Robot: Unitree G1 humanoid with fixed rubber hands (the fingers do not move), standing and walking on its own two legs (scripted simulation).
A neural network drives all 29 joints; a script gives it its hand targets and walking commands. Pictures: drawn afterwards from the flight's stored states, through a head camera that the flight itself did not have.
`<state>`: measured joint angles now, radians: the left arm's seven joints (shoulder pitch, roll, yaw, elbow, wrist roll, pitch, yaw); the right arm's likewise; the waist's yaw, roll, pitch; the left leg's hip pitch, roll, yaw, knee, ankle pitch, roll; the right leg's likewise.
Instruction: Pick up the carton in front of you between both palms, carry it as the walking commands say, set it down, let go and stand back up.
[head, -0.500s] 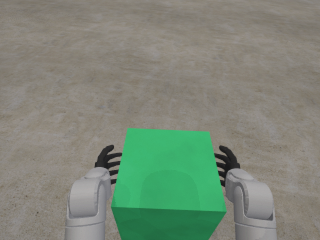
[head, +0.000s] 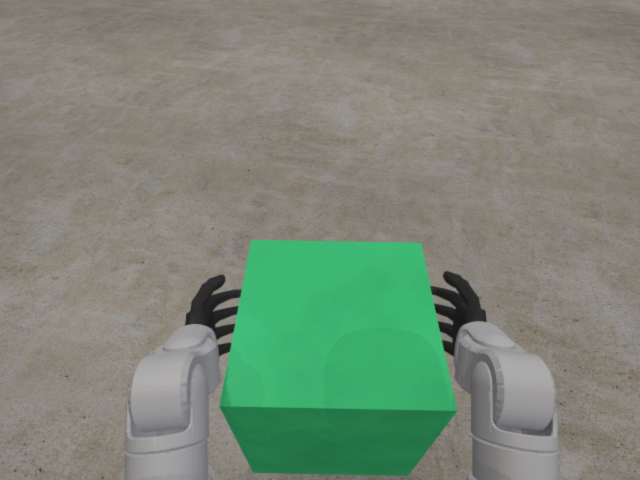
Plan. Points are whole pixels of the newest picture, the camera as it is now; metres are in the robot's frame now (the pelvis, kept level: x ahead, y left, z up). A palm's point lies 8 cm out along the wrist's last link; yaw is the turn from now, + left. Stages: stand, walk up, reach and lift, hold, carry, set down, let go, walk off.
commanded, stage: carry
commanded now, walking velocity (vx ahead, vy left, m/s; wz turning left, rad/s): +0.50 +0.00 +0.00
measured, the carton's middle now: (333, 363) +0.27 +0.01 +0.00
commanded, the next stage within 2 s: none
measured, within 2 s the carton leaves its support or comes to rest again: neither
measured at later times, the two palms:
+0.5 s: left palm (236, 171) +0.60 +0.18 +0.06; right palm (407, 173) +0.58 -0.12 +0.07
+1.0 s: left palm (265, 95) +0.83 +0.15 +0.08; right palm (405, 93) +0.83 -0.15 +0.08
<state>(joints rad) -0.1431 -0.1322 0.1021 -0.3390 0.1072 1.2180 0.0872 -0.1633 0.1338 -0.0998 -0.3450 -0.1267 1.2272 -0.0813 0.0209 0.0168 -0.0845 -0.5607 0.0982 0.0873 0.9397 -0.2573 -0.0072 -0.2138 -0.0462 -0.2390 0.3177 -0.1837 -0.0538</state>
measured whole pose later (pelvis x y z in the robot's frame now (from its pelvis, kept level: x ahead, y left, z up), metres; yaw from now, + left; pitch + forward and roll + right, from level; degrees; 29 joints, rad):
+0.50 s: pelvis +0.33 +0.05 +0.00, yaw -3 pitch +5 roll -1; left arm -0.10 -0.13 0.07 -0.33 0.13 1.17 0.08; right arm -0.09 0.13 -0.09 -0.32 -0.11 1.15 -0.08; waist -0.02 -0.01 -0.06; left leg -0.19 0.05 0.23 0.30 -0.19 0.05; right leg -0.57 -0.11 -0.09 0.89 -0.24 0.01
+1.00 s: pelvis +0.57 +0.01 -0.01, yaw -1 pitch +3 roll -1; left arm -0.16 -0.13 0.11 -0.33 0.11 1.22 0.08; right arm -0.18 0.14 -0.11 -0.35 -0.13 1.23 -0.08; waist 0.01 0.03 -0.09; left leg -0.20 0.07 0.12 0.46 -0.30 -0.02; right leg -0.28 -0.04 -0.23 0.44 -0.20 -0.04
